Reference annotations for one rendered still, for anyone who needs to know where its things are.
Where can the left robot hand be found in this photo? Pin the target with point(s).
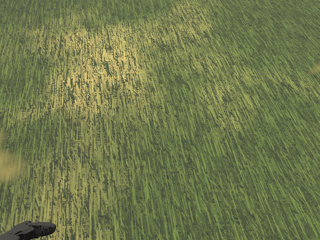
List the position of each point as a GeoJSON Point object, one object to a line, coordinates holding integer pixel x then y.
{"type": "Point", "coordinates": [28, 230]}

